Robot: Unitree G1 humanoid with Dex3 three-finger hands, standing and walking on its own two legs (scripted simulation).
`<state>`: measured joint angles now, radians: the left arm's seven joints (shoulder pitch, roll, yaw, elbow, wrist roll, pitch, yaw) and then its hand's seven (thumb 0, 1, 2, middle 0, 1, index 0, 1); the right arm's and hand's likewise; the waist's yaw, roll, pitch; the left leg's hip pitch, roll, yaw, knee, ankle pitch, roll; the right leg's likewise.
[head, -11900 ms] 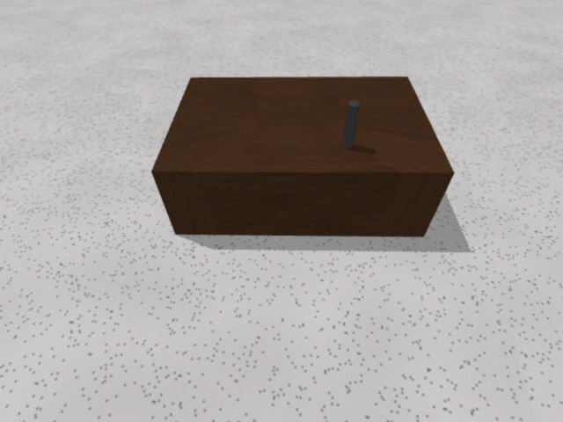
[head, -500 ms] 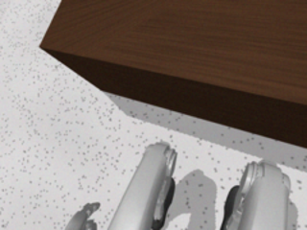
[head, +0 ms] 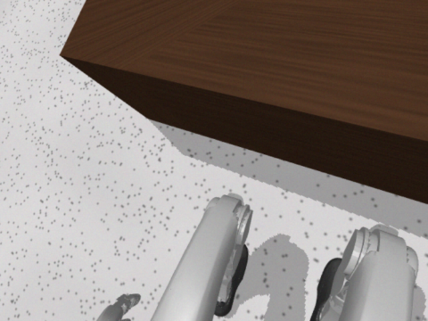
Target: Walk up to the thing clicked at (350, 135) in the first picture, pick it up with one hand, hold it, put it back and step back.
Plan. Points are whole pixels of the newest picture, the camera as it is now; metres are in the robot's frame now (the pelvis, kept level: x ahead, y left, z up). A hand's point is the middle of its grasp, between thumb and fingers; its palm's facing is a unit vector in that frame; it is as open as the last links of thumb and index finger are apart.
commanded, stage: close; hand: right
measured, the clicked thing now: out of the picture +0.58 -0.29 +0.07
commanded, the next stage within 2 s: settle in 0.40 s
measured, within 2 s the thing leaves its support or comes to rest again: leaves its support in 0.76 s
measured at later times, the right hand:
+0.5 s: hand out of the picture +0.60 -0.29 +0.04, palm faces +0.23 +0.97 -0.03, open 6.3 cm
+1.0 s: hand out of the picture +0.60 -0.30 +0.10, palm faces +0.26 +0.97 -0.04, open 5.6 cm
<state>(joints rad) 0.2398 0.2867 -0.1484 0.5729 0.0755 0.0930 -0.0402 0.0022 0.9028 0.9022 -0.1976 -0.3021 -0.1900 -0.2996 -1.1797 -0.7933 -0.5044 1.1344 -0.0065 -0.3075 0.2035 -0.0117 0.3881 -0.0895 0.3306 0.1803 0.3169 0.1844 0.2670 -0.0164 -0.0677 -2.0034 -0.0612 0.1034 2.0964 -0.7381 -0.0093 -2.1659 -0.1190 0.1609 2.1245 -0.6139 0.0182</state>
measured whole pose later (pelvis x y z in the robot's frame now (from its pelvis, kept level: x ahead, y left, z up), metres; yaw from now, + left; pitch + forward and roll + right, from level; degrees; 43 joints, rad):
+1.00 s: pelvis +0.01 +0.00 +0.05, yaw +0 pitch +37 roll +9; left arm 0.25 0.26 -0.15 0.58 0.04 0.10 -0.03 0.00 0.91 0.89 -0.20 -0.29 -0.19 -0.29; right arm -1.20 -0.82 -0.48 1.07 -0.01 -0.19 0.16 0.02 -0.12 -1.18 1.03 1.14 0.99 1.15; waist 0.28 -0.03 -0.09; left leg -1.86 -0.06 0.11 1.92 -0.72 -0.01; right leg -2.02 -0.12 0.15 1.97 -0.61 0.02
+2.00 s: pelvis +0.03 -0.01 +0.14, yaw -3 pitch +36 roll +7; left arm 0.28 0.24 -0.09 0.60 0.02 0.07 -0.03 0.00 0.91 0.90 -0.19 -0.30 -0.19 -0.29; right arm -1.06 -0.68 -0.49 1.06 0.02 -0.27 0.18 0.02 -0.12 -1.17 1.03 1.15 0.99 1.15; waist 0.24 -0.04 -0.13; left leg -1.59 -0.05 0.07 1.64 -0.68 -0.01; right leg -1.74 -0.12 0.09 1.69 -0.59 0.01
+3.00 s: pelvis +0.06 -0.01 +0.29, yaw -9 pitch +15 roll +2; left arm 0.25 0.22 0.00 0.67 -0.01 -0.03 0.04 0.01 0.90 0.89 -0.19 -0.29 -0.19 -0.29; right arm -0.33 -0.24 -0.23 0.60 0.17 -0.37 0.13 0.02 -0.12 -1.17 1.03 1.15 0.99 1.15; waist 0.06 -0.02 -0.09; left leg -0.75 0.00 0.03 0.99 -0.50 -0.02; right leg -0.87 -0.07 0.01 1.02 -0.41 0.01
